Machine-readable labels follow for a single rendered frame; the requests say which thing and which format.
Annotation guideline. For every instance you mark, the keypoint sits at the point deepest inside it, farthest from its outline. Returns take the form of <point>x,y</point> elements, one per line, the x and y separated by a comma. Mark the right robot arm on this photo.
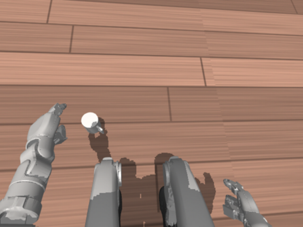
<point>254,219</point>

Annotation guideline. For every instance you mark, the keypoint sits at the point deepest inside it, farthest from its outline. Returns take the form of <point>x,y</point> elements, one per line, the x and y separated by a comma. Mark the mug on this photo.
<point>91,123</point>

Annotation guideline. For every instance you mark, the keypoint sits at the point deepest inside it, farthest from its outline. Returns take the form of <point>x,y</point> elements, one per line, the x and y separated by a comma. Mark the left robot hand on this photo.
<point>47,125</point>

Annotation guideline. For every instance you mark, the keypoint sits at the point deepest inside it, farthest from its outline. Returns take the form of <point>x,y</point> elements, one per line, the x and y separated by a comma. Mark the right robot foot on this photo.
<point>163,208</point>

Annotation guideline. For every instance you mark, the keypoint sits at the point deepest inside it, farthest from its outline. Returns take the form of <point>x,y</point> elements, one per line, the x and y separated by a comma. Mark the left robot arm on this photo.
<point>21,205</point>

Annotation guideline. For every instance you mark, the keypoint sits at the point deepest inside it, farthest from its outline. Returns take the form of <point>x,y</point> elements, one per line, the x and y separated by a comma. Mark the right robot hand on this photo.
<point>236,208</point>

